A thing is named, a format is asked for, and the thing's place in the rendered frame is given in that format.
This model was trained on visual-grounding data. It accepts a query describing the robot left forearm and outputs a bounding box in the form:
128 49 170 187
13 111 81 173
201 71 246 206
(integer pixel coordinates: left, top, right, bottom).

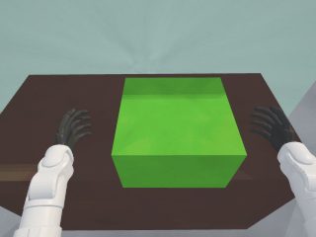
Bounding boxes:
13 144 74 237

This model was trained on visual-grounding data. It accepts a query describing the robot right forearm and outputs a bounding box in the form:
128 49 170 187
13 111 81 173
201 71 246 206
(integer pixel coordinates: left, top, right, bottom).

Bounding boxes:
277 141 316 237

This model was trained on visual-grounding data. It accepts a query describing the robot right hand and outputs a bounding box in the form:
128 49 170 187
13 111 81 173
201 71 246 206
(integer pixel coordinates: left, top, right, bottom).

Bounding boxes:
249 105 295 152

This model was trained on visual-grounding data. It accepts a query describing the pedestal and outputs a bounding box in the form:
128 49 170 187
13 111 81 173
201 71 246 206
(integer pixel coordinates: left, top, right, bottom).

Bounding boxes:
0 73 302 231

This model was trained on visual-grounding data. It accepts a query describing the robot left hand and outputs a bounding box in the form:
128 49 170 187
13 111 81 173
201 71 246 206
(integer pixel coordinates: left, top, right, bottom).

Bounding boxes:
54 108 92 152

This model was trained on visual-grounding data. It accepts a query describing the carton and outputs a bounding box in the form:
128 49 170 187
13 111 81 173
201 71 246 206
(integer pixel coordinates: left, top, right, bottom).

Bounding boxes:
112 77 247 188

